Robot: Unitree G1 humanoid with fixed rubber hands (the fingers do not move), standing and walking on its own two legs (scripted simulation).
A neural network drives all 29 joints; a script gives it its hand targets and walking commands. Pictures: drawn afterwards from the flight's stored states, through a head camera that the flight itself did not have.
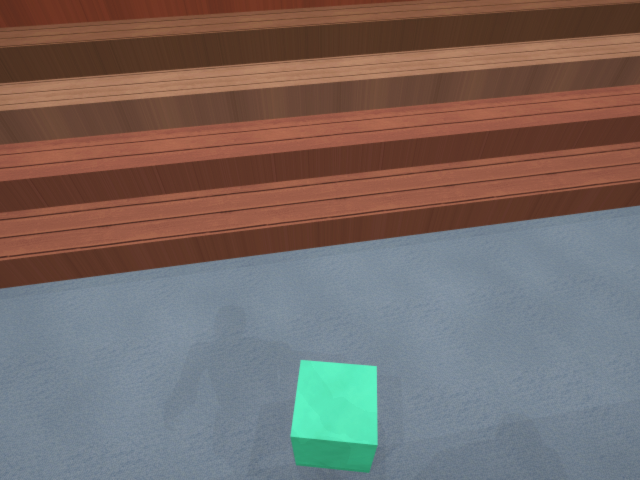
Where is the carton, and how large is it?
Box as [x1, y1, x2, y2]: [290, 360, 377, 472]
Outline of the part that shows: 301,360 290,436 296,464 368,472 377,444 376,366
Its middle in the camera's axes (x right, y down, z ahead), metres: +0.05 +0.50 +1.09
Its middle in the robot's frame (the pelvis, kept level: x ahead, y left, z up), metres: +0.45 -0.02 -0.66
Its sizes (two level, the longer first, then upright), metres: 0.210 0.200 0.250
